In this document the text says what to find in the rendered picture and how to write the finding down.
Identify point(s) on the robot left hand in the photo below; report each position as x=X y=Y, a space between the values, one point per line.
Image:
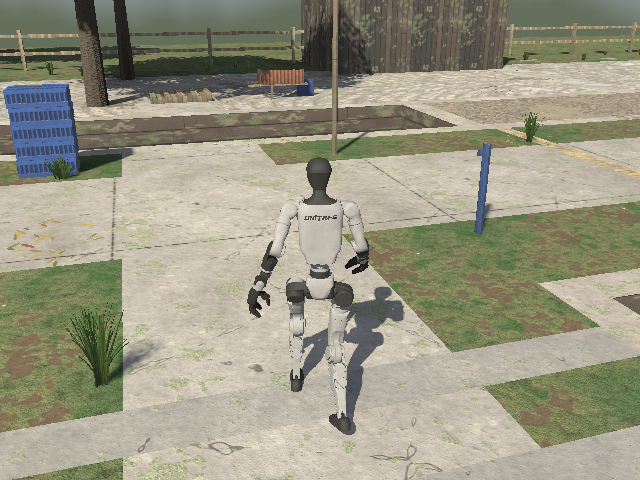
x=252 y=301

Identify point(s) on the robot right forearm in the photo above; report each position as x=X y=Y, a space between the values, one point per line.
x=362 y=257

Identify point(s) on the robot left forearm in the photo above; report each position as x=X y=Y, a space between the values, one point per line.
x=265 y=270

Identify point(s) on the robot left foot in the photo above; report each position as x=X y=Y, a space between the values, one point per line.
x=296 y=384

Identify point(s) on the robot right upper arm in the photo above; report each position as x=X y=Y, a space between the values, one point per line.
x=351 y=211

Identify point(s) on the robot left upper arm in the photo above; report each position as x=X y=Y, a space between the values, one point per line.
x=287 y=212

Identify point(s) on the right robot thigh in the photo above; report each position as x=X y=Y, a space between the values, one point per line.
x=338 y=317

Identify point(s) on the robot right hand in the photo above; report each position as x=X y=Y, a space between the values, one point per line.
x=353 y=262

